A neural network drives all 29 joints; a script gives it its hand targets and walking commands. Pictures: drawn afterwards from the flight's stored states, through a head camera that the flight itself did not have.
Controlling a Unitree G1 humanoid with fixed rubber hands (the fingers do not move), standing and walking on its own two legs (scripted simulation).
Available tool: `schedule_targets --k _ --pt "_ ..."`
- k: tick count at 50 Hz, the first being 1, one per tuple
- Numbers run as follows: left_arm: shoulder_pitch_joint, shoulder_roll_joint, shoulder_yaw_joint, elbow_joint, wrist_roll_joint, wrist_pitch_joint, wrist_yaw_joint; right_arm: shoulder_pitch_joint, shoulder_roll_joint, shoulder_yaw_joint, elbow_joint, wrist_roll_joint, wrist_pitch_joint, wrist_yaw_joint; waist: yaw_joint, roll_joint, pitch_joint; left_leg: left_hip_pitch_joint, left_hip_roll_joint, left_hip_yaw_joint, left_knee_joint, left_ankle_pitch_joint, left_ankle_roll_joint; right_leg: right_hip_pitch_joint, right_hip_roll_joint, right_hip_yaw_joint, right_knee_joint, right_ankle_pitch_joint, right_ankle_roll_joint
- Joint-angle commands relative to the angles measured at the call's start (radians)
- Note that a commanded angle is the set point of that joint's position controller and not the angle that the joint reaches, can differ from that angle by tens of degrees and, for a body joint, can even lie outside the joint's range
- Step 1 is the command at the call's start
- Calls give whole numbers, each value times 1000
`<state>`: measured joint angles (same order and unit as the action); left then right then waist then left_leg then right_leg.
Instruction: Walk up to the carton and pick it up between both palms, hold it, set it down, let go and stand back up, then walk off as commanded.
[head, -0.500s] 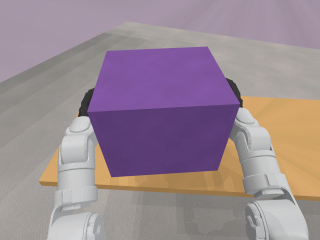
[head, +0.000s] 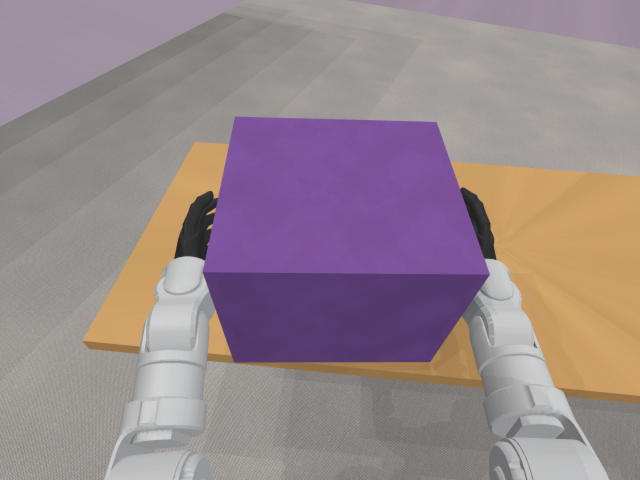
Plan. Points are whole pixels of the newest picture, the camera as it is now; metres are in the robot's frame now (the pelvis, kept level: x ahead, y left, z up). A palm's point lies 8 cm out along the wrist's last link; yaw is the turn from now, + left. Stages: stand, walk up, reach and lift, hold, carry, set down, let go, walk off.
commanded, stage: set down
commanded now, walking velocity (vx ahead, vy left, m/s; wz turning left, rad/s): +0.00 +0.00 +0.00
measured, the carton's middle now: (335, 242) +0.38 -0.01 +0.11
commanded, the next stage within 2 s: none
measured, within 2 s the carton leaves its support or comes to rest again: neither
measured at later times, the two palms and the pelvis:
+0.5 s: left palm (205, 252) +0.37 +0.16 +0.10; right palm (475, 244) +0.38 -0.19 +0.11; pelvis +0.01 -0.01 +0.00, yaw +0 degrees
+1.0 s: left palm (232, 262) +0.39 +0.13 +0.06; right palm (485, 248) +0.40 -0.22 +0.09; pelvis +0.00 -0.02 +0.00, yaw -2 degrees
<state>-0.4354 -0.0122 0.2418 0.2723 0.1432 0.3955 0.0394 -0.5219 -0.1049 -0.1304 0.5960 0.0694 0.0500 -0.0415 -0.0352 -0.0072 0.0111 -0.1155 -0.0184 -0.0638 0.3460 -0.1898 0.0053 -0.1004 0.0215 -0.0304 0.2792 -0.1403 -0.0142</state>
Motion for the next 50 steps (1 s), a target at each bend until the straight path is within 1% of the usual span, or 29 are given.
schedule_targets --k 1,5,7,11,14,16,19,22,25,28,32,35,37,40,44,50 --pt "-832 -532 -617 -292 -151 -141 -91 -845 525 450 -431 60 -116 101 -9 -6 -727 217 -12 49 51 521 -76 234 15 -43 49 481 42" --pt "-790 -482 -544 -204 -117 -119 -118 -783 525 429 -342 43 -63 87 -18 -37 -612 85 -27 58 8 371 -53 299 -3 -15 60 533 58" --pt "-782 -474 -499 -170 -94 -109 -140 -757 524 402 -285 34 -46 85 -25 -34 -552 44 -30 62 -12 327 -48 318 -11 -11 62 537 62" --pt "-757 -462 -433 -127 -52 -101 -176 -725 530 357 -213 10 -35 91 -24 -6 -502 20 -28 74 -30 325 -48 342 -22 -13 68 565 67" --pt "-739 -460 -412 -109 -29 -104 -186 -714 523 327 -182 -9 -46 100 -23 25 -497 42 -22 79 -30 367 -58 333 -20 -25 68 567 64" --pt "-743 -468 -412 -107 -22 -111 -183 -717 514 309 -162 -18 -60 109 -23 46 -498 74 -15 77 -24 406 -70 301 -14 -38 62 538 59" --pt "-780 -493 -434 -113 -27 -133 -166 -745 507 293 -147 -26 -93 124 -19 62 -518 135 -5 73 -9 461 -87 241 -3 -57 51 486 48" --pt "-822 -522 -463 -113 -44 -164 -142 -788 500 284 -146 -35 -131 138 -14 60 -552 186 5 66 8 498 -97 185 6 -69 42 446 39" --pt "-866 -550 -489 -90 -63 -201 -115 -825 497 272 -140 -48 -167 149 -12 46 -596 211 11 61 19 498 -98 142 10 -72 38 423 34" --pt "-890 -555 -481 -30 -67 -231 -97 -840 493 249 -106 -66 -186 158 -10 23 -620 196 13 60 14 446 -89 121 9 -68 36 408 33" --pt "-908 -535 -417 82 -51 -260 -93 -853 495 199 -34 -107 -193 172 2 -16 -601 122 14 71 -16 323 -61 128 0 -60 39 369 39" --pt "-928 -520 -359 164 -30 -285 -95 -856 497 151 35 -146 -199 185 11 -25 -591 73 15 83 -37 250 -47 134 -7 -58 40 337 41" --pt "-940 -513 -324 209 -16 -304 -94 -859 501 122 78 -170 -207 195 18 -24 -595 52 15 91 -45 229 -42 137 -10 -59 41 327 43" --pt "-963 -508 -290 256 -2 -333 -88 -856 511 87 138 -198 -220 205 23 -12 -608 31 15 100 -49 220 -40 141 -14 -58 47 338 44" --pt "-985 -498 -255 298 14 -370 -82 -849 528 65 199 -222 -237 213 31 -9 -627 -9 12 110 -51 214 -35 169 -22 -50 62 396 51" --pt "-1017 -493 -242 329 18 -430 -76 -857 561 76 226 -238 -269 213 47 -21 -691 -92 7 125 -51 216 -23 248 -37 -29 103 528 67"
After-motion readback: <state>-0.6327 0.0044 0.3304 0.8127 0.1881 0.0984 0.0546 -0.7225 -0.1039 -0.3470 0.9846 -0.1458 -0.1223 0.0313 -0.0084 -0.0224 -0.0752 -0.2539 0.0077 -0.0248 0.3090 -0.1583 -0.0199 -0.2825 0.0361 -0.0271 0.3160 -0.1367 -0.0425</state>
